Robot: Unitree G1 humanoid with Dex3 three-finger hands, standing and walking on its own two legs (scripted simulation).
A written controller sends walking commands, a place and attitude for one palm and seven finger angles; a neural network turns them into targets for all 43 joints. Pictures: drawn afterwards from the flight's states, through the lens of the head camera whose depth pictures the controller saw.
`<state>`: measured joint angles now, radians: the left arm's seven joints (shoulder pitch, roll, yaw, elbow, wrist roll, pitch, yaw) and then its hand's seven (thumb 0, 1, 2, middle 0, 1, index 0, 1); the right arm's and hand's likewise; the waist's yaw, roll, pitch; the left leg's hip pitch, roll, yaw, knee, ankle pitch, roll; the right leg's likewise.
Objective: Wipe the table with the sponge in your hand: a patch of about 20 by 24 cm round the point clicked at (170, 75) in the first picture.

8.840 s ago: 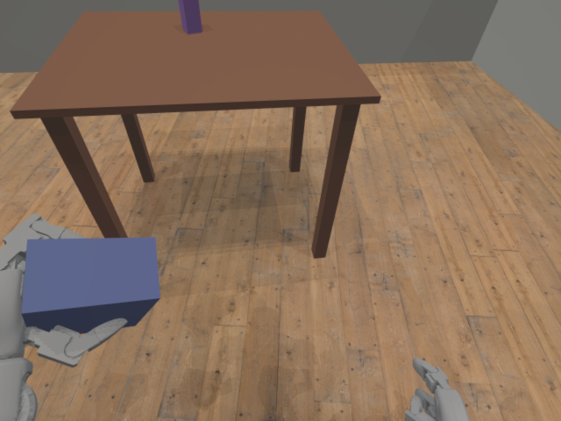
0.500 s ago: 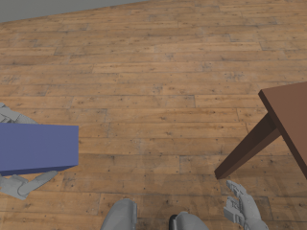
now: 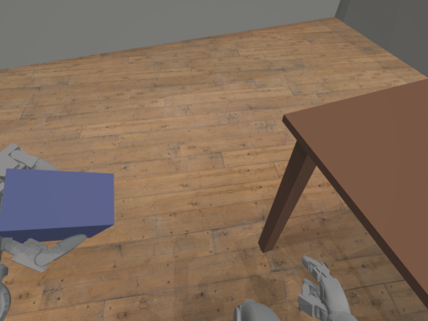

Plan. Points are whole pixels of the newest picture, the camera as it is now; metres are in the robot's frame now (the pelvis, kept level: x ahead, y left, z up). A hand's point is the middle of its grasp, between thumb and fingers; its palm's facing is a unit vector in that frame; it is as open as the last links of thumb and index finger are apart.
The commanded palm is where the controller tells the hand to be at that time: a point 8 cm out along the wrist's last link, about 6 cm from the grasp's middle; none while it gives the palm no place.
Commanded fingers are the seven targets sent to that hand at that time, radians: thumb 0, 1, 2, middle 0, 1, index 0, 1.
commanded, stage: turn to face it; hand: left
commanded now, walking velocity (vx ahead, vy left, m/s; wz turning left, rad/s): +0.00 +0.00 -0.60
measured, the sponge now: (71, 210) +0.21 +0.23 +0.16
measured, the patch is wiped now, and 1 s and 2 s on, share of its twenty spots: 0.00 0.00 0.00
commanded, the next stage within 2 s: none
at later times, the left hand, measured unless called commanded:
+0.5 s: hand (162, 210) +0.21 +0.10 +0.20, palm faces +0.08 -0.79 -0.60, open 10.8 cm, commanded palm +0.17 +0.16 +0.19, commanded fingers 0.00 0.10 1.30 -1.20 -1.60 -1.20 -1.60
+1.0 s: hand (300, 275) +0.16 -0.06 +0.18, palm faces -0.24 -0.80 -0.55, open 10.8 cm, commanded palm +0.14 +0.03 +0.19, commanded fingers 0.00 0.10 1.30 -1.20 -1.60 -1.20 -1.60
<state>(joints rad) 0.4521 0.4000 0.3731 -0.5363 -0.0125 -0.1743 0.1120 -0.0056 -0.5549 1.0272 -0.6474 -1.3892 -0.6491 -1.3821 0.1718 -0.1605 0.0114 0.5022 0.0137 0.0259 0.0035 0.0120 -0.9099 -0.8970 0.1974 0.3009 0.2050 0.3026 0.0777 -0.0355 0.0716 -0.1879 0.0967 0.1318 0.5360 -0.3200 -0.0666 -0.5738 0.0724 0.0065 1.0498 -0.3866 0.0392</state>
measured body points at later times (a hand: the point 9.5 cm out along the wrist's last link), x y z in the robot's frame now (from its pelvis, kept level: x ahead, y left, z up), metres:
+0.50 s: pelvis -0.06 -0.06 +0.00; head +0.00 -0.08 +0.44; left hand +0.20 +0.14 +0.23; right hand +0.03 -0.33 -0.10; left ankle -0.03 +0.07 -0.72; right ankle +0.01 -0.14 -0.73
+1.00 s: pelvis -0.16 -0.11 +0.00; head -0.10 -0.16 +0.44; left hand +0.17 -0.02 +0.21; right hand -0.15 -0.40 -0.10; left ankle -0.10 +0.03 -0.66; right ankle -0.14 -0.19 -0.73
